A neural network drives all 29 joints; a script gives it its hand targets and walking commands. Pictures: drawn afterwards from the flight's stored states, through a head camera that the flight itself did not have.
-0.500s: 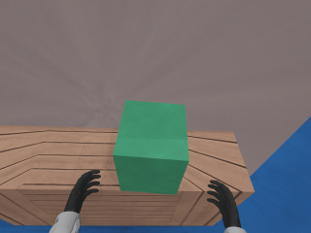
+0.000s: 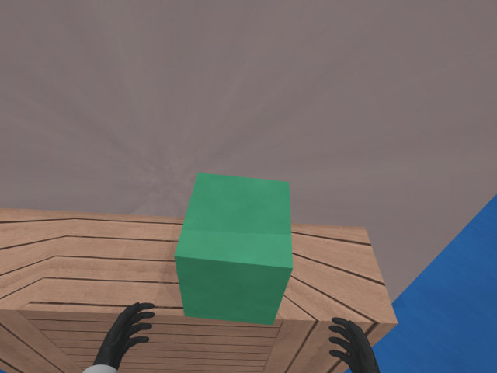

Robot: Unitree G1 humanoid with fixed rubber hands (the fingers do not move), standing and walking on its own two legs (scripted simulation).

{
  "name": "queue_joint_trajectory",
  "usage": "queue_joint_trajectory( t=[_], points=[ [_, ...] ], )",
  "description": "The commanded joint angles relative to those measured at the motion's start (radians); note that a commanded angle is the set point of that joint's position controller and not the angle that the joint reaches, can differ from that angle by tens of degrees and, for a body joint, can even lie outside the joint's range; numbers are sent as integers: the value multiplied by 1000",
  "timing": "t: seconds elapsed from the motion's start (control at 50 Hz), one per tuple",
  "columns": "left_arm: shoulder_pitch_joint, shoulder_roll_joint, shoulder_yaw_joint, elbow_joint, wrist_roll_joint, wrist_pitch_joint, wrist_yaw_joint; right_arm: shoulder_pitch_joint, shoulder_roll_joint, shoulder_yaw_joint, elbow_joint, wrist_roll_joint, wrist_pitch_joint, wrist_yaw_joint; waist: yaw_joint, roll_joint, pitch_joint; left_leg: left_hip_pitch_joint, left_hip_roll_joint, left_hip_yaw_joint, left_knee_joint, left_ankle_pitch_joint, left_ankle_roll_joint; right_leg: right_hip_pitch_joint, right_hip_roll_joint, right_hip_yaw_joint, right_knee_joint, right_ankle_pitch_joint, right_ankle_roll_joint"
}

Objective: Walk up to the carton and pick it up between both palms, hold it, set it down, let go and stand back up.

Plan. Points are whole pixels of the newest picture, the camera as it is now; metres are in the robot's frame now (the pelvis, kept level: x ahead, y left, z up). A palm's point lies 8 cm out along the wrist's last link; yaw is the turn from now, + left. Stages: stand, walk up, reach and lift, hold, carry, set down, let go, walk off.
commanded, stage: set down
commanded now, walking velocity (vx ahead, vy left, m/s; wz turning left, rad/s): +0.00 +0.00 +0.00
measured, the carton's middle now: (236, 250) +0.41 +0.04 -0.10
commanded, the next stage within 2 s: let go in 0.92 s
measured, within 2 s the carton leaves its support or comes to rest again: neither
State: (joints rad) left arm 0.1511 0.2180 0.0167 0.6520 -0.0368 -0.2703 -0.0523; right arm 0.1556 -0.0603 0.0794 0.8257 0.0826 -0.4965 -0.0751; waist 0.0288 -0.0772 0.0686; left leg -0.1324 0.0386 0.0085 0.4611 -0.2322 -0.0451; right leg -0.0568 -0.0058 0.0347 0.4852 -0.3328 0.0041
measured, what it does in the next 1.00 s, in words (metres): stands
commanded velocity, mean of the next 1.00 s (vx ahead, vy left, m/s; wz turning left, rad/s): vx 0.00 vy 0.00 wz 0.00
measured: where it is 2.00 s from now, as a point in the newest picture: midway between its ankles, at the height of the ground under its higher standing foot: outside the picture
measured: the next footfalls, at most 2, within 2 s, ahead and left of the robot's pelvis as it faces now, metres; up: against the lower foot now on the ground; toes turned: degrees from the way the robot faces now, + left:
none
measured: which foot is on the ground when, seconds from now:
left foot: down 0.00-1.00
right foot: down 0.00-1.00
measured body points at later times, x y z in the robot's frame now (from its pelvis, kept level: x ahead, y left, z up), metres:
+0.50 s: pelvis +0.00 +0.01 +0.00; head -0.02 +0.03 +0.45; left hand +0.18 +0.24 -0.08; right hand +0.17 -0.18 -0.08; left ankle +0.02 +0.15 -0.74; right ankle -0.04 -0.12 -0.74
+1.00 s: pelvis +0.00 +0.00 +0.00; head -0.01 +0.01 +0.45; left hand +0.17 +0.23 -0.08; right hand +0.17 -0.21 -0.08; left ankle +0.02 +0.15 -0.74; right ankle -0.04 -0.12 -0.74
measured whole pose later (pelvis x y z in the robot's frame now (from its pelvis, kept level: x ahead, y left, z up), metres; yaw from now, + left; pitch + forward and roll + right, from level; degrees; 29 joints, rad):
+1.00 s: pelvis +0.00 +0.00 +0.00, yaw -1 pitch -6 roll +0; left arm 0.18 0.20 0.03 0.59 0.03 0.05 -0.01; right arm 0.16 -0.13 -0.01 0.80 -0.04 -0.25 -0.02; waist 0.02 -0.03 0.07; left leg -0.09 0.05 0.02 0.42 -0.22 -0.04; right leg -0.01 0.00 0.04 0.42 -0.30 0.01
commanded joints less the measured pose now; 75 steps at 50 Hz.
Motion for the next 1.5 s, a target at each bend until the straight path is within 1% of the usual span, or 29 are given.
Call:
queue_joint_trajectory(
  t=[0.0,0.02,0.06,0.1,0.16,0.18,0.24,0.26,0.28,0.3,0.36,0.44,0.54,0.56,0.68,0.78,0.84,0.88,0.98,1.02,1.12,1.16,1.2,1.26,1.38,1.4,1.42,1.46,1.48],
  points=[
    [-131,114,40,-130,12,-13,5,-112,-73,-30,-90,-7,-22,-2,-5,130,-79,174,-70,66,-44,282,-20,-156,9,-7,-160,269,-8],
    [-137,116,43,-138,11,-9,7,-123,-73,-33,-107,-9,-17,-1,3,128,-83,171,-68,69,-47,278,-20,-155,12,-10,-159,257,-7],
    [-127,113,41,-142,14,6,9,-108,-80,-43,-95,-18,-7,-1,-7,123,-83,183,-68,73,-47,287,-20,-150,10,-15,-165,266,-7],
    [-140,119,43,-175,12,11,16,-124,-82,-48,-121,-15,-1,2,4,127,-101,190,-65,76,-47,309,-22,-139,13,-20,-164,270,-6],
    [-118,106,35,-145,24,55,17,-112,-93,-60,-86,-35,29,11,-7,133,-84,193,-56,78,-54,316,-25,-135,17,-29,-171,252,-10],
    [-128,111,40,-171,23,56,22,-130,-95,-64,-113,-31,29,13,4,137,-105,194,-56,80,-55,321,-26,-133,20,-33,-170,250,-10],
    [-130,112,36,-150,26,84,20,-123,-92,-68,-110,-51,52,14,-7,119,-86,189,-54,83,-59,305,-23,-134,21,-33,-178,235,-8],
    [-124,110,37,-176,26,85,25,-122,-98,-73,-136,-45,50,17,0,121,-100,190,-53,81,-62,322,-24,-128,26,-39,-176,247,-9],
    [-120,106,31,-148,31,101,23,-120,-101,-75,-103,-55,66,20,-9,127,-80,193,-49,77,-63,319,-27,-139,26,-40,-180,234,-10],
    [-124,112,36,-169,28,101,23,-117,-97,-76,-130,-57,69,19,-12,118,-92,187,-51,78,-63,317,-25,-130,27,-38,-180,234,-9],
    [-124,104,33,-189,29,104,32,-120,-103,-81,-142,-54,75,27,-4,128,-87,194,-45,73,-69,329,-28,-139,35,-45,-183,220,-12],
    [-118,88,23,-138,43,150,31,-133,-128,-91,-99,-79,112,35,-13,130,-58,182,-40,71,-80,292,-29,-145,39,-47,-190,185,-15],
    [-127,103,32,-184,36,162,35,-132,-126,-104,-150,-89,124,34,-9,107,-91,182,-46,75,-76,296,-23,-127,37,-46,-184,216,-5],
    [-118,93,32,-165,46,175,37,-131,-137,-105,-121,-92,133,37,-9,110,-81,184,-45,72,-77,300,-23,-127,38,-49,-185,223,-5],
    [-124,98,41,-177,49,210,42,-136,-142,-113,-135,-109,161,42,-13,93,-83,187,-51,79,-75,271,-13,-137,32,-44,-189,231,0],
    [-104,97,51,-198,57,233,43,-109,-144,-110,-145,-108,172,45,-10,101,-90,197,-54,83,-71,304,-10,-134,25,-40,-193,281,5],
    [-104,87,47,-198,65,258,46,-116,-162,-117,-134,-115,186,52,-13,107,-82,207,-50,78,-73,307,-12,-152,29,-43,-198,274,2],
    [-100,95,51,-228,62,266,46,-113,-157,-121,-170,-117,189,50,-12,98,-93,211,-52,80,-71,301,-8,-148,26,-41,-198,281,5],
    [-89,76,45,-213,71,306,51,-114,-185,-129,-149,-122,213,62,-19,101,-72,224,-51,77,-77,303,-10,-171,28,-46,-206,275,3],
    [-85,87,46,-237,61,304,49,-102,-177,-127,-181,-122,214,58,-21,83,-88,227,-54,80,-71,315,-5,-165,25,-41,-206,298,8],
    [-83,76,45,-238,73,321,55,-103,-194,-127,-159,-123,226,68,-17,87,-82,230,-49,76,-70,324,-9,-176,25,-43,-205,310,6],
    [-75,69,44,-222,78,327,57,-105,-208,-128,-144,-124,228,73,-15,80,-83,238,-46,73,-68,331,-9,-183,27,-46,-203,315,6],
    [-80,83,46,-251,66,320,55,-102,-194,-127,-187,-119,221,67,-15,61,-101,234,-50,77,-63,326,-3,-173,23,-42,-202,327,13],
    [-81,78,45,-240,68,328,57,-106,-206,-126,-165,-118,222,71,-18,55,-104,231,-50,73,-59,330,-2,-177,22,-44,-199,354,15],
    [-77,77,47,-252,67,331,62,-104,-212,-130,-149,-112,213,74,-15,63,-122,235,-48,73,-53,337,-3,-186,21,-46,-197,365,16],
    [39,264,93,-124,55,291,84,9,-425,-161,-79,-112,326,49,6,103,-204,93,75,-35,16,562,56,-84,-73,42,-56,492,-14],
    [68,266,96,-108,44,279,86,4,-427,-171,-85,-103,370,42,-1,93,-203,72,75,-11,29,528,67,-46,-86,32,-73,492,-15],
    [60,246,91,-83,42,266,81,-18,-396,-169,-103,-107,406,40,6,78,-210,53,78,-18,35,534,83,-36,-94,29,-55,549,-19],
    [45,243,86,-71,47,261,78,-26,-387,-157,-108,-102,417,41,6,82,-225,51,73,-17,29,505,81,-43,-90,30,-58,520,-19]
  ],
)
